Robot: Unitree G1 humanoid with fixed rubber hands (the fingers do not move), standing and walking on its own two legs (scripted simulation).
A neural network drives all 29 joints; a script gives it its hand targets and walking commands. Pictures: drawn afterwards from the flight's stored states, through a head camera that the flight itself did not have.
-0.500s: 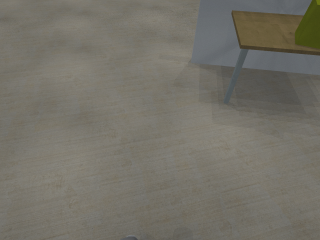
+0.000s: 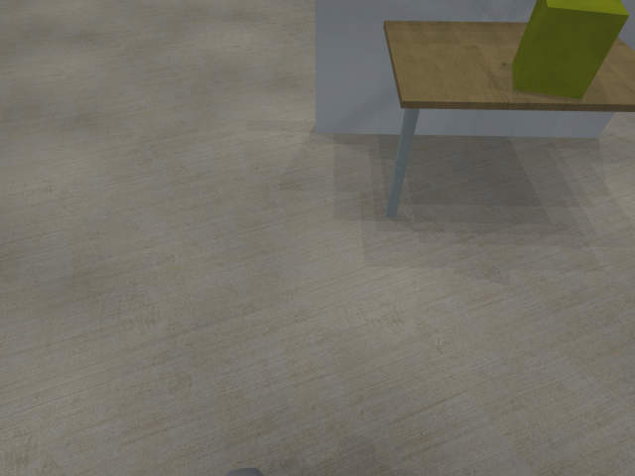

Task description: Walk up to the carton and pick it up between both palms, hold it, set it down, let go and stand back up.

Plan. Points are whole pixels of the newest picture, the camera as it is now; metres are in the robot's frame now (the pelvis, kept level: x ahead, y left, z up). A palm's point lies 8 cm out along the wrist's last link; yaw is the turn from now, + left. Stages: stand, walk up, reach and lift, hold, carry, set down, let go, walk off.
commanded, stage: walk up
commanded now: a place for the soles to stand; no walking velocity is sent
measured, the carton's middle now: (562, 42) +1.39 -0.70 -0.05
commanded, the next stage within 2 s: none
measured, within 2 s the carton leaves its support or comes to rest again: neither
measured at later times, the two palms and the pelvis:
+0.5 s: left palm (195, 375) +0.28 +0.22 -0.11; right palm out of the picture +0.25 -0.46 -0.10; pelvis +0.19 -0.11 -0.01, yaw -3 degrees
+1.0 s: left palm (283, 288) +0.45 +0.10 -0.11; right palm out of the picture +0.41 -0.56 -0.08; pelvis +0.35 -0.22 +0.00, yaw -2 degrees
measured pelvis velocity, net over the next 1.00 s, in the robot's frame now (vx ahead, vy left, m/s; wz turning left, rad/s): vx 0.35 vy -0.22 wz -0.04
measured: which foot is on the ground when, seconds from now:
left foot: up 0.00-0.12, down 0.14-0.48, up 0.50-0.76, down 0.78-1.00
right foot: down 0.00-0.16, up 0.18-0.46, down 0.48-0.80, up 0.82-1.00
